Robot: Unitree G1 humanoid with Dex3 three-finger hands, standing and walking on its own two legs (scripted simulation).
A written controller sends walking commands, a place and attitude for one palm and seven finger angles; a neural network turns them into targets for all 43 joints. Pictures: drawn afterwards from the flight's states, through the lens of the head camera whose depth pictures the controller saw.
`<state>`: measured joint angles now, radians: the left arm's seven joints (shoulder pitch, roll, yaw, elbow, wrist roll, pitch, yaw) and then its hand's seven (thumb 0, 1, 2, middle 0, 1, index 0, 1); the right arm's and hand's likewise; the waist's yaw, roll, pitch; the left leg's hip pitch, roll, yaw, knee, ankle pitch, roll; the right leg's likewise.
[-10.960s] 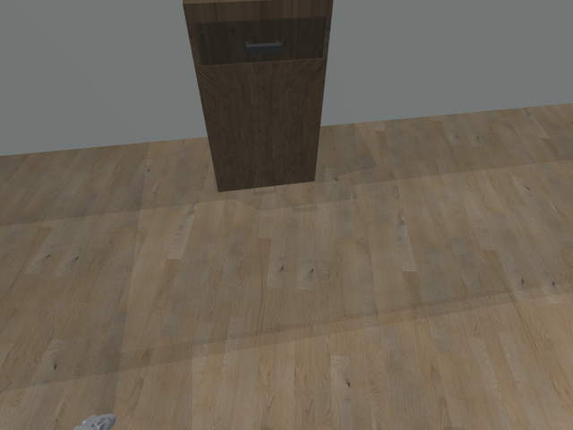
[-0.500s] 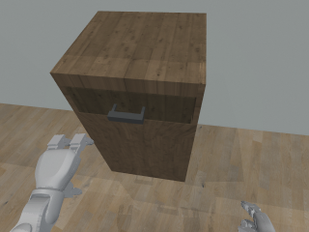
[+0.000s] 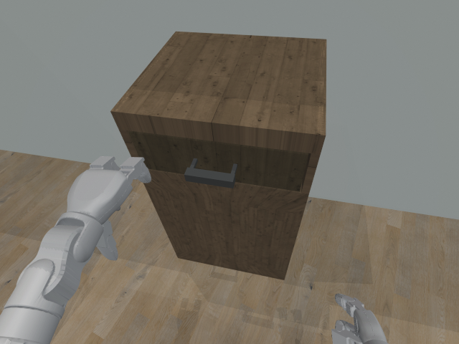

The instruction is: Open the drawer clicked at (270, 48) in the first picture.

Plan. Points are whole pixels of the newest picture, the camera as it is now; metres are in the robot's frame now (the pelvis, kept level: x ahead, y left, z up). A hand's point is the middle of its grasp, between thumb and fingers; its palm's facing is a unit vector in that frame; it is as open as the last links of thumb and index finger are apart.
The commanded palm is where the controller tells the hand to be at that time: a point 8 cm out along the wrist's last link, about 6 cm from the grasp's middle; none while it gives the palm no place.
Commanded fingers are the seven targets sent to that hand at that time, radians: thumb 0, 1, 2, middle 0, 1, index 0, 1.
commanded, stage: raise the hand with hooked fingers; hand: left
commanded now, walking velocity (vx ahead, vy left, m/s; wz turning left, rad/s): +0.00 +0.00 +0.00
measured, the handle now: (212, 171) +0.51 +0.12 -0.05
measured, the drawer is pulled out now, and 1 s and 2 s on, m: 0.00 0.00 0.00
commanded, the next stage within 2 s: move the hooked fingers above the handle in 0.28 s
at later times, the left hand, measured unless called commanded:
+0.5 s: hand (123, 217) +0.29 +0.23 +0.07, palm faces -0.01 -0.09 -1.00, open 13.8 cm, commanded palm +0.29 +0.23 +0.12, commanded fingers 0.00 -0.50 0.30 -0.30 -1.20 -0.30 -1.20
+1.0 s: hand (161, 196) +0.36 +0.19 +0.04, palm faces -0.05 -0.09 -1.00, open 13.8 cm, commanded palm +0.35 +0.20 +0.10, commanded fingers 0.00 -0.50 0.30 -0.30 -1.20 -0.30 -1.20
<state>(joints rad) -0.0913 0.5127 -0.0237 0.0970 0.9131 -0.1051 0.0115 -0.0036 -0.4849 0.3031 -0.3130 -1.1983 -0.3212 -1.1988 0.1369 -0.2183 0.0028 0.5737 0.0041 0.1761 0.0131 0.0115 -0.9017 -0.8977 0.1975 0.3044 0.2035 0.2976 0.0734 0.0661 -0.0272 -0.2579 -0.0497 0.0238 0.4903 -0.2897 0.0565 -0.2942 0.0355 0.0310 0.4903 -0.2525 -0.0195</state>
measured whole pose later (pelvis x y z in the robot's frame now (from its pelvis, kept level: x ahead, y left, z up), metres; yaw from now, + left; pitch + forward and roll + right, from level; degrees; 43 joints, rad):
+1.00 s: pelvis +0.00 -0.02 -0.01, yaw -1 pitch +8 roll +0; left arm -0.28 0.46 -0.09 0.35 0.97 -0.16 0.13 0.00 -0.49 0.30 -0.31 -1.20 -0.32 -1.20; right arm 0.23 -0.26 -0.06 0.61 0.01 0.18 0.00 0.01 -0.90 -0.90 0.20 0.30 0.20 0.30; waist 0.02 0.05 -0.06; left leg -0.39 -0.03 0.03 0.56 -0.32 0.04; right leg -0.43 0.06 0.04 0.57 -0.28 -0.04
